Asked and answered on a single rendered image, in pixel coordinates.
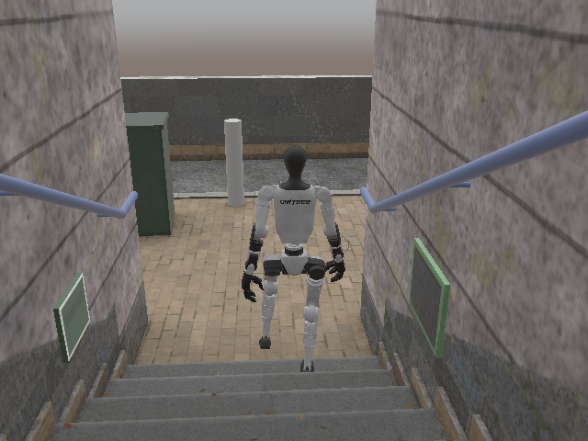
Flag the stairs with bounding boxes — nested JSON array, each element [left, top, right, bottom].
[[47, 356, 469, 441]]

